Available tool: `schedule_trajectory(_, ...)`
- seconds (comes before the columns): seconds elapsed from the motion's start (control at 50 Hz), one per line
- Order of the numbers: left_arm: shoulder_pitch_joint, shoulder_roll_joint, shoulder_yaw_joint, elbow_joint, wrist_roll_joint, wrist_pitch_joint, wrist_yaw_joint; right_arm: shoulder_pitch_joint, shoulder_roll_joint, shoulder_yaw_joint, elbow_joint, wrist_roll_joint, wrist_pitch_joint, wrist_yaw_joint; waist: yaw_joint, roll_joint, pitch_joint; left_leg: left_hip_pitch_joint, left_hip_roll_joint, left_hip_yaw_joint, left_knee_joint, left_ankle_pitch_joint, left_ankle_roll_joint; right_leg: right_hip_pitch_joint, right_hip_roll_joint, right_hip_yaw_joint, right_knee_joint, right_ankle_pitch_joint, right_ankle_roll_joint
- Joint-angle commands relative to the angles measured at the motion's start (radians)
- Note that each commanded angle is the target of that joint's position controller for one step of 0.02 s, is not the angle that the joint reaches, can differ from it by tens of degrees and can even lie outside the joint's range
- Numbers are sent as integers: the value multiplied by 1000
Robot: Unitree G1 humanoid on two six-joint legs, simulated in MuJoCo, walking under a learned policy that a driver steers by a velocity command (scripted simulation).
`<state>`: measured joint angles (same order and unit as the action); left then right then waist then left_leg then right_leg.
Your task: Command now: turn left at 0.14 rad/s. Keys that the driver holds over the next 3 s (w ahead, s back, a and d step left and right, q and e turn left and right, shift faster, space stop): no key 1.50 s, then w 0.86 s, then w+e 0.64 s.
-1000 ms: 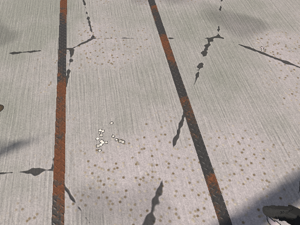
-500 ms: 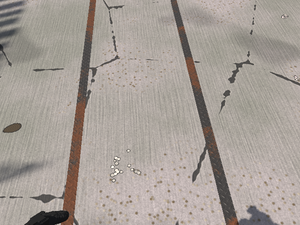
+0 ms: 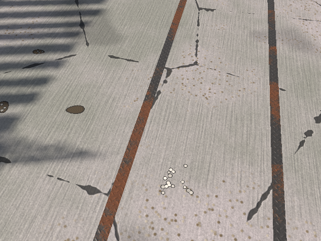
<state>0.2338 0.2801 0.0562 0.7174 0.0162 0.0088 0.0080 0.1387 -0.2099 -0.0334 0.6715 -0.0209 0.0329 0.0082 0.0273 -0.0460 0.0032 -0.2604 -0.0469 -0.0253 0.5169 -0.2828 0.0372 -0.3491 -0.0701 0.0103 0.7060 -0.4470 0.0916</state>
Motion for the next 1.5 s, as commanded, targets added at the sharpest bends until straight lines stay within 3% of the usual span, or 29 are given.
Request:
schedule_trajectory(0.02,-7,80,21,-63,-5,-16,-3,-43,-144,-36,-45,3,-19,-7,-5,182,-75,100,235,-205,-140,483,153,8,-11,27,-23,55,11)
schedule_trajectory(0.06,1,57,13,-54,-8,-18,-10,-60,-127,-29,-33,11,-13,-4,11,160,-74,95,205,-174,-115,474,128,87,-4,12,-163,196,4)
schedule_trajectory(0.08,1,61,11,-54,1,-20,-13,-45,-120,-29,-23,15,-12,-1,11,134,-77,87,182,-161,-108,397,95,144,-9,20,-231,348,-5)
schedule_trajectory(0.1,-5,82,13,-61,7,-19,-14,-16,-118,-31,-12,11,-13,2,-5,102,-74,77,153,-153,-104,263,60,181,-31,40,-252,461,-15)
schedule_trajectory(0.12,-2,129,25,-59,6,-19,-14,7,-125,-34,-9,6,-14,8,-34,38,-42,49,120,-142,-114,170,38,180,-36,36,-232,467,-34)
schedule_trajectory(0.14,-15,137,32,-52,-1,-20,-15,10,-126,-34,-5,6,-15,9,-36,4,-17,49,98,-123,-116,152,22,150,-23,30,-222,401,-51)
schedule_trajectory(0.16,-19,110,28,-54,0,-23,-17,-9,-132,-35,4,11,-15,8,-15,17,-4,56,92,-111,-98,159,16,140,-18,31,-239,382,-52)
schedule_trajectory(0.24,-12,82,21,-41,2,-35,-15,-7,-121,-39,23,14,-2,-2,-17,12,-44,99,86,-93,-64,292,13,170,-11,24,-239,439,-45)
schedule_trajectory(0.5,-7,80,21,-3,-3,-23,3,41,-133,-45,128,20,0,-19,-18,54,-18,101,81,-76,-65,316,-8,206,1,10,-243,438,-51)
schedule_trajectory(0.68,2,68,23,58,-8,-20,15,67,-133,-45,214,22,-3,-37,-23,50,10,110,78,-67,-79,298,-17,205,10,-1,-264,413,-46)
schedule_trajectory(0.92,27,59,20,149,-13,-18,29,86,-119,-41,302,24,-6,-46,-25,50,36,108,70,-53,-100,259,-22,197,20,-12,-282,372,-43)
schedule_trajectory(1.5,96,23,5,299,-19,-14,39,152,-83,-25,384,25,-15,-48,-25,50,64,79,58,-35,-125,207,-22,173,30,-19,-296,327,-43)
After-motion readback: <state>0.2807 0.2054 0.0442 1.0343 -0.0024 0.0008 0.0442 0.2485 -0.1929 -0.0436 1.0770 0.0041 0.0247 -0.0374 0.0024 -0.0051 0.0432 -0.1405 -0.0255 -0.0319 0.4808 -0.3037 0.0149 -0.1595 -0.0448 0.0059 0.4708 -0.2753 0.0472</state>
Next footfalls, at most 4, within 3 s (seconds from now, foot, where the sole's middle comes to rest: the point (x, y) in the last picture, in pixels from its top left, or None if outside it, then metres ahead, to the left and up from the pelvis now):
0.10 right None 0.05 -0.16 -0.77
2.28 left None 0.48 0.04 -0.77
2.84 right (214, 184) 0.76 -0.23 -0.77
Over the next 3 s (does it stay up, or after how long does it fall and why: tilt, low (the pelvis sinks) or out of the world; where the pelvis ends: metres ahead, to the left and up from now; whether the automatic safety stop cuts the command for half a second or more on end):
stays up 0.70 -0.15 0.00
